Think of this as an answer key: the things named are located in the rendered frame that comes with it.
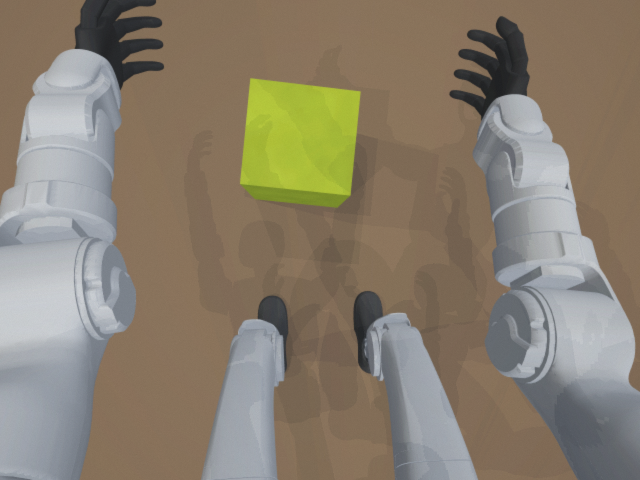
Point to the robot right thigh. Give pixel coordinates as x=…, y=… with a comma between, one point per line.
x=427, y=441

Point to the robot left upper arm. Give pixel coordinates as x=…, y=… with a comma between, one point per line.
x=60, y=302

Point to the left robot hand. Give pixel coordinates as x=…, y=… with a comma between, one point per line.
x=100, y=33

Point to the right robot hand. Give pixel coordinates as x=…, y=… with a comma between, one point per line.
x=509, y=71

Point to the robot right forearm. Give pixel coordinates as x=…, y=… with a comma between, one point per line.
x=538, y=236

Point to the carton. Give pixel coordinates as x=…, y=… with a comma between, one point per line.
x=299, y=143

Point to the right robot foot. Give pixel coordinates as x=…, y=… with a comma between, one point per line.
x=367, y=309

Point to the robot left forearm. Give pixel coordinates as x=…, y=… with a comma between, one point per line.
x=65, y=162

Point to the robot right upper arm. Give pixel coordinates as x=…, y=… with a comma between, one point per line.
x=570, y=353

